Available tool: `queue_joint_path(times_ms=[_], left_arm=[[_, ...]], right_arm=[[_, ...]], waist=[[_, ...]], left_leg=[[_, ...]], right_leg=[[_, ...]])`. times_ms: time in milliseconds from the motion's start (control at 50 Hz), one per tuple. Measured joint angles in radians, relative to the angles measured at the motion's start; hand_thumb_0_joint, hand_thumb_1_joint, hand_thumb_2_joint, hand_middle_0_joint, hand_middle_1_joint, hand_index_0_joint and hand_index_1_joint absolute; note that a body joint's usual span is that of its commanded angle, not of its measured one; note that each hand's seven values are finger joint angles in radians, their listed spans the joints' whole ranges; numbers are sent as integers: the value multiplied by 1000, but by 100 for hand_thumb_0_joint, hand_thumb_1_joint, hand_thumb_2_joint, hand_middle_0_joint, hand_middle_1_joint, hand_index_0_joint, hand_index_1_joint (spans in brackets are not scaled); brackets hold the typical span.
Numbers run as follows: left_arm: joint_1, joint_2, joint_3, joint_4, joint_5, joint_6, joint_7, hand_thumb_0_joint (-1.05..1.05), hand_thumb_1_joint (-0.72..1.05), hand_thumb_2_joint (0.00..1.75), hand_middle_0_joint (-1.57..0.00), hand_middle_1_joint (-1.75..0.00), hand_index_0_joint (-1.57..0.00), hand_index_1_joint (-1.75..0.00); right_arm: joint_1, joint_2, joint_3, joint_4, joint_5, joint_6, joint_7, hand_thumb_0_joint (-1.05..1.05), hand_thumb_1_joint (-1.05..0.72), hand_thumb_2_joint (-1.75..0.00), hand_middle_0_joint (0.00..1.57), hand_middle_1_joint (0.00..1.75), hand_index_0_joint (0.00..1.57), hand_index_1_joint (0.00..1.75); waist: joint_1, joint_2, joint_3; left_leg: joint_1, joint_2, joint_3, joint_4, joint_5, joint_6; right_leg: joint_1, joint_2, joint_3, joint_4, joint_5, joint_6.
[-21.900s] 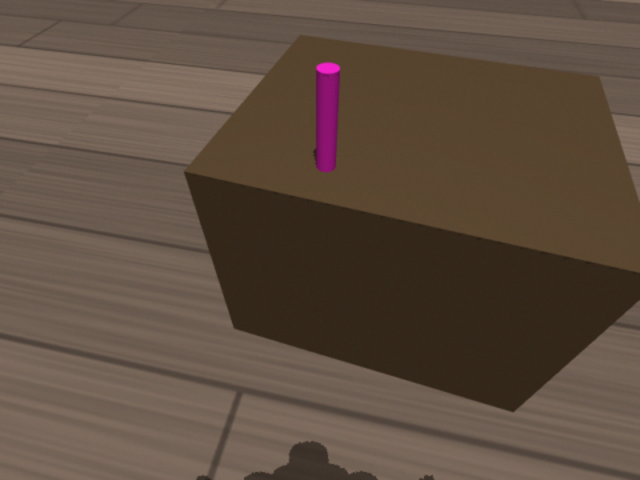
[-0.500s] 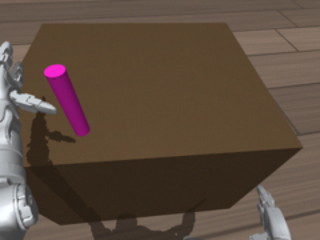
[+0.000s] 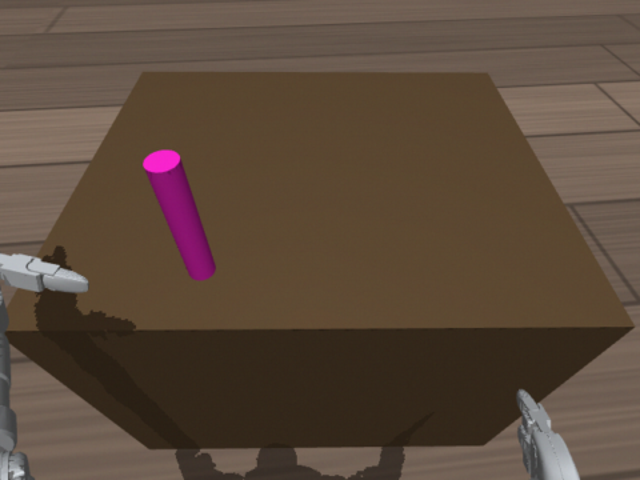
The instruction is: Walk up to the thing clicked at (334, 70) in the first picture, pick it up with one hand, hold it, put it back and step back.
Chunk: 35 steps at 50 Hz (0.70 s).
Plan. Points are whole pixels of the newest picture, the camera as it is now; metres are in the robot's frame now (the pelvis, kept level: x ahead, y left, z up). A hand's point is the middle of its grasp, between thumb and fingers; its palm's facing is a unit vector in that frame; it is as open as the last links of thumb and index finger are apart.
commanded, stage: sink last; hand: left
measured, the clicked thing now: (185, 223) +0.45 +0.20 +0.06
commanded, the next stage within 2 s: home in 0.72 s
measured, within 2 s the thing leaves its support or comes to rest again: neither
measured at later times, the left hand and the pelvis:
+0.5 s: hand (49, 440) +0.15 +0.23 +0.11, palm faces +0.34 -0.85 -0.39, open 17.4 cm; pelvis -0.01 -0.01 +0.00, yaw +2 degrees
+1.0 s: hand (68, 449) +0.15 +0.23 +0.09, palm faces +0.34 -0.87 -0.36, open 17.5 cm; pelvis -0.02 -0.02 +0.01, yaw +1 degrees
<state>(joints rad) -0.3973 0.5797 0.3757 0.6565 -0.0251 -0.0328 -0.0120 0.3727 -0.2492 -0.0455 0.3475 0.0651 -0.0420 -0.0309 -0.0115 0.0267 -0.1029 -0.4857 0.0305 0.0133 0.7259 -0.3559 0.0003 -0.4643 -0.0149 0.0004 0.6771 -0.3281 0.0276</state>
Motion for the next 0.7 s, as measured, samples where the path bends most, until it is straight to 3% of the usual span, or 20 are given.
queue_joint_path(times_ms=[200, 380, 480, 700], left_arm=[[556, -201, -63, -657, -52, -17, 45, -2, -53, 1, -6, -4, -6, -4], [880, -267, -119, -950, -52, -63, 56, -2, -52, 1, -6, -5, -7, -5], [970, -271, -119, -987, -48, -94, 48, -2, -51, 1, -6, -5, -7, -5], [908, -262, -74, -916, -37, -166, 51, -2, -51, 1, -5, -5, -6, -5]], right_arm=[[3, 16, -43, 7, 4, 6, -13, -1, 53, -6, 6, 5, 6, 5], [-5, 38, -68, 36, -14, -4, -25, -1, 53, -5, 6, 5, 6, 5], [-4, 42, -84, 36, -22, -19, -27, -1, 54, -5, 6, 5, 6, 5], [-12, 33, -79, 74, -36, -79, -34, -1, 54, -5, 6, 5, 6, 5]], waist=[[39, 13, 28], [58, 19, 57], [65, 28, 65], [66, 19, 98]], left_leg=[[104, -8, 1, -40, 3, 2], [135, -12, -13, -49, 17, -4], [146, -14, -19, -55, 30, -9], [162, -12, -25, -84, 67, -18]], right_leg=[[102, -8, -1, -32, -3, 3], [131, -11, -14, -25, -3, -5], [139, -13, -20, -18, 0, -10], [144, -11, -26, -21, 22, -22]])
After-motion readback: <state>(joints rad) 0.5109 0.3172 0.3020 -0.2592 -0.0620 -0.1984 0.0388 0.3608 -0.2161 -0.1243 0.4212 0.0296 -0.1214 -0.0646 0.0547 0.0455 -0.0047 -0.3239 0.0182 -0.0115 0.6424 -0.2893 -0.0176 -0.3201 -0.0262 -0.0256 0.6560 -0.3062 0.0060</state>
